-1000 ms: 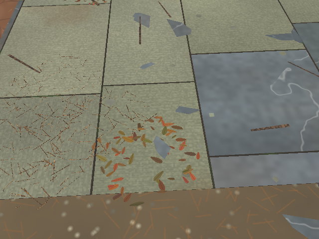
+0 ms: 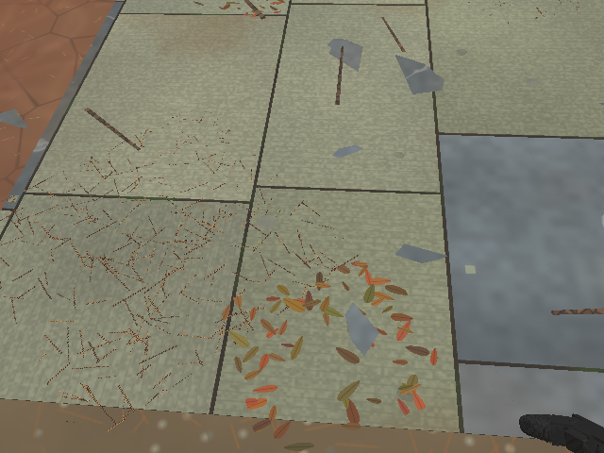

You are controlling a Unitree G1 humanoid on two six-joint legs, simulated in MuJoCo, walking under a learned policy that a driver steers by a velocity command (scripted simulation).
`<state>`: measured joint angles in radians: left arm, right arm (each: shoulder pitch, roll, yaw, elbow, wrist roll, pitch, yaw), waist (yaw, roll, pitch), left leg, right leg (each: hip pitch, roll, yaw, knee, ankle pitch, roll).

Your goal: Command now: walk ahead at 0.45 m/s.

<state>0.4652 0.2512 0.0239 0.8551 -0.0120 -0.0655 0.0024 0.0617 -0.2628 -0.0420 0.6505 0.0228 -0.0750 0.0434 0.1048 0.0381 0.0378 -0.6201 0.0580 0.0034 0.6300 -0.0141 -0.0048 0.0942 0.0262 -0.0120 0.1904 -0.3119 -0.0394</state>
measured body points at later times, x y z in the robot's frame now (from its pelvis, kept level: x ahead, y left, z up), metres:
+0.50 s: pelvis +0.28 +0.03 +0.00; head +0.30 +0.02 +0.45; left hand +0.49 +0.26 -0.09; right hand +0.26 -0.25 -0.13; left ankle +0.22 +0.13 -0.74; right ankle +0.43 -0.16 -0.68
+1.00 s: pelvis +0.55 -0.08 +0.01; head +0.57 -0.11 +0.45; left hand +0.74 +0.15 -0.09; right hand +0.62 -0.40 -0.08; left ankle +0.79 +0.01 -0.68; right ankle +0.48 -0.14 -0.74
